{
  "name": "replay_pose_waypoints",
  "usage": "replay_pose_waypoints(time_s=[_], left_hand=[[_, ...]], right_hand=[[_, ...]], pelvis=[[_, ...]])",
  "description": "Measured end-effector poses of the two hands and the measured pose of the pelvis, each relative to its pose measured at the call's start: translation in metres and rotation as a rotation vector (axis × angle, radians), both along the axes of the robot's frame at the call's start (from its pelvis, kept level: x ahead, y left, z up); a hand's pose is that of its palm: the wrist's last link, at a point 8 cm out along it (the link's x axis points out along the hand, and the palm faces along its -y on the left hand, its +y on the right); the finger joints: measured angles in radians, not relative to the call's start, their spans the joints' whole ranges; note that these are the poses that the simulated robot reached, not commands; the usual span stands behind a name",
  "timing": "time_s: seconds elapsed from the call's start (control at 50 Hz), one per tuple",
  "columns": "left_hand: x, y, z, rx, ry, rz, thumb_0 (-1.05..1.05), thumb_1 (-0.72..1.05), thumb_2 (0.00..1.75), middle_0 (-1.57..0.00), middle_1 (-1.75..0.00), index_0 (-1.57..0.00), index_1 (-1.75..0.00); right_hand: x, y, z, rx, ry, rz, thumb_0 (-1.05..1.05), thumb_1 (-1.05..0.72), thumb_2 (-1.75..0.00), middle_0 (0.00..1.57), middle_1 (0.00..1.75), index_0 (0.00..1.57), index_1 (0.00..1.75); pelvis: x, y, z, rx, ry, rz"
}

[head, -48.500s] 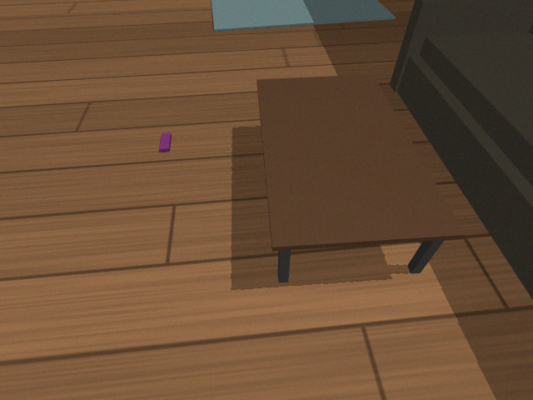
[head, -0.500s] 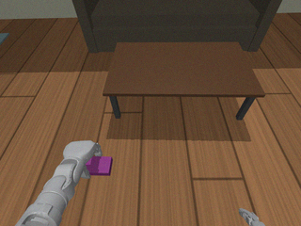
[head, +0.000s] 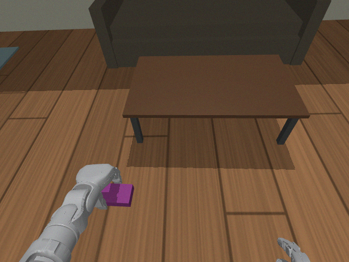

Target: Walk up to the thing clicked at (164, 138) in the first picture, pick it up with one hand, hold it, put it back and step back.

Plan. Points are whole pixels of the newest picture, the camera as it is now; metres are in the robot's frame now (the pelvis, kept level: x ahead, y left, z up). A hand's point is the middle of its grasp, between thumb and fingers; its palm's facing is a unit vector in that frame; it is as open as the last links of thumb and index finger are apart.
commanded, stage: hold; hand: left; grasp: from above
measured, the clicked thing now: (105, 194) +0.31 +0.23 -0.09
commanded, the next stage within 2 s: crouch in 1.16 s
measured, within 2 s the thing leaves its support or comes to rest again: neither
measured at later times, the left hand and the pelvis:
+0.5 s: hand (100, 195) +0.28 +0.22 -0.03, palm faces -0.45 -0.04 -0.89, open 8.2 cm; pelvis -0.01 +0.00 +0.01, yaw +0 degrees
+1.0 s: hand (99, 196) +0.28 +0.22 -0.03, palm faces -0.45 -0.05 -0.89, open 8.1 cm; pelvis -0.01 +0.00 +0.01, yaw +0 degrees
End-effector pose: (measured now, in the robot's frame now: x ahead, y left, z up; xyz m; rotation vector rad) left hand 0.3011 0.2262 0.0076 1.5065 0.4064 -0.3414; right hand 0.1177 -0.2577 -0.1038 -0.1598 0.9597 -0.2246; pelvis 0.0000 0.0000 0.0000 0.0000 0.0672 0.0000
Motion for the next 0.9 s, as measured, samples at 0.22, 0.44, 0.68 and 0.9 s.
replay_pose_waypoints(time_s=[0.22,0.44,0.68,0.9], left_hand=[[-0.006,-0.006,0.010,-0.009,-0.006,-0.009,-0.02,0.24,0.25,-0.87,-0.25,-0.94,-0.24],[-0.014,-0.009,0.016,-0.013,-0.003,-0.016,-0.02,0.24,0.25,-0.88,-0.23,-0.94,-0.23],[-0.019,-0.009,0.020,-0.018,-0.002,-0.015,-0.02,0.25,0.24,-0.89,-0.21,-0.95,-0.21],[-0.020,-0.005,0.016,-0.012,0.000,-0.020,-0.02,0.25,0.24,-0.89,-0.21,-0.96,-0.21]], right_hand=[[0.002,-0.002,0.004,0.005,-0.014,0.002,0.01,-0.90,-0.90,0.20,0.30,0.20,0.29],[0.006,-0.001,0.009,0.008,-0.039,0.008,0.01,-0.90,-0.90,0.20,0.30,0.20,0.29],[0.011,0.003,0.013,0.013,-0.055,0.017,0.01,-0.90,-0.90,0.20,0.30,0.20,0.29],[0.008,0.005,0.012,0.009,-0.036,0.019,0.01,-0.90,-0.90,0.20,0.30,0.20,0.29]], pelvis=[[-0.003,-0.003,0.004,0.003,-0.024,0.000],[-0.008,-0.005,0.006,0.005,-0.044,-0.002],[-0.010,-0.004,0.008,0.006,-0.057,0.000],[-0.010,-0.003,0.009,0.006,-0.055,0.001]])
